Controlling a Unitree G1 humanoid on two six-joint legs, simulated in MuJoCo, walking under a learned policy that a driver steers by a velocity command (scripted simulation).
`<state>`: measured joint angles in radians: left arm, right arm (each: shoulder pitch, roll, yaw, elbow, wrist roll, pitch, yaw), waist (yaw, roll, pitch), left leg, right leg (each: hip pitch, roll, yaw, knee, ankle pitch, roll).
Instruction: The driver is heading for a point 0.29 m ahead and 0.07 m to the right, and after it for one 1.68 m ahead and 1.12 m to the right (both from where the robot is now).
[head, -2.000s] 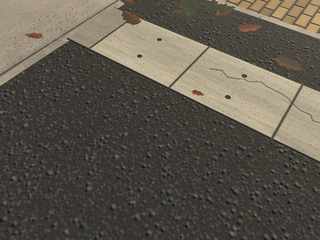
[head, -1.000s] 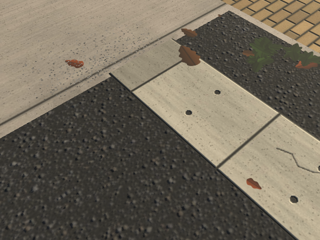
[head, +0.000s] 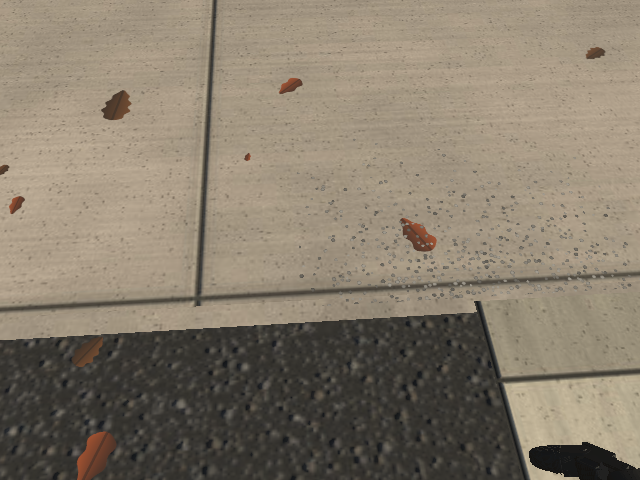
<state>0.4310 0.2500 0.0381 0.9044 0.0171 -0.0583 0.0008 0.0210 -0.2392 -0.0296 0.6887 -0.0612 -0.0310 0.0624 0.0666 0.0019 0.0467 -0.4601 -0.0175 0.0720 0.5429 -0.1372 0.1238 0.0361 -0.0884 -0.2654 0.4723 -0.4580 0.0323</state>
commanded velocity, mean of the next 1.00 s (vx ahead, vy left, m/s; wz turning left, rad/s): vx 0.50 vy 0.00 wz -0.32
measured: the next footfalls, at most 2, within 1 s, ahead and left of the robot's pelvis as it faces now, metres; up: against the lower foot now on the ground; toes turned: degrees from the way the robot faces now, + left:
right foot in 0.56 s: +0.44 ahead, -0.10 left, +0.00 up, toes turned -13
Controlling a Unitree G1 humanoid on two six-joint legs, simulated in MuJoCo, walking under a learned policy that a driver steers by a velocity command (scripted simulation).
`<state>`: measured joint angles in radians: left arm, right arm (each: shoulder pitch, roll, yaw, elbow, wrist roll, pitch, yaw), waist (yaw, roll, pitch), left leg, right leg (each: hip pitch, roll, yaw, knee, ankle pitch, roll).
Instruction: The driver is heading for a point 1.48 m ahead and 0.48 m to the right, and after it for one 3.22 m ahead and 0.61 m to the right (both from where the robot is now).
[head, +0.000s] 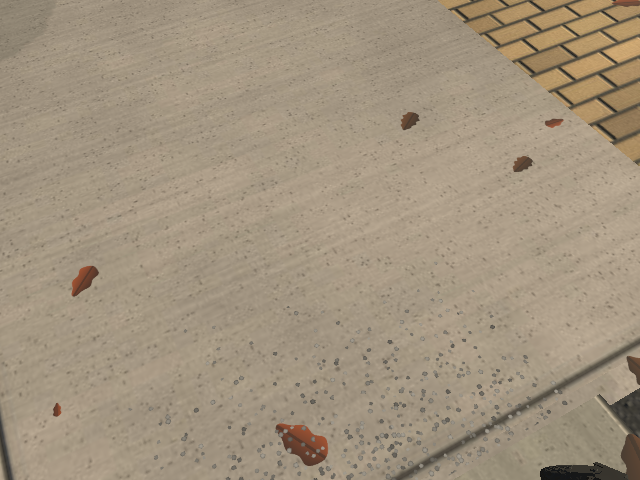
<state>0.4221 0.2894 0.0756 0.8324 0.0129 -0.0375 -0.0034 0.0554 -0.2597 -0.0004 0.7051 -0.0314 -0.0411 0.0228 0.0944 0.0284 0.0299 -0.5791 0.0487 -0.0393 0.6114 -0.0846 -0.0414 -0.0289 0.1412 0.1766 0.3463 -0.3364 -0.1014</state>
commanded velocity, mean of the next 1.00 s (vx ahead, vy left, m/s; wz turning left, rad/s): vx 0.50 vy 0.00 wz -0.49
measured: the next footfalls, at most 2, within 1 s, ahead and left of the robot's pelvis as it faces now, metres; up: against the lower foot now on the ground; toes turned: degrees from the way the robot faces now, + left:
left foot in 0.06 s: +0.20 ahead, +0.13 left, +0.00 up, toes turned -4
right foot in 0.58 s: +0.41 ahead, -0.16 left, +0.00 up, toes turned -25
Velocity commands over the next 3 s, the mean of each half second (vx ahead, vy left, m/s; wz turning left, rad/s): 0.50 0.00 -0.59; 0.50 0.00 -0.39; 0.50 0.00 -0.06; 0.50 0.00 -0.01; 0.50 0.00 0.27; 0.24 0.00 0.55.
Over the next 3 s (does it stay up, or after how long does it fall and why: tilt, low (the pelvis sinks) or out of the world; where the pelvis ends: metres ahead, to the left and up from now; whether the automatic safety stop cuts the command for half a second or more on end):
stays up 1.36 -0.56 0.01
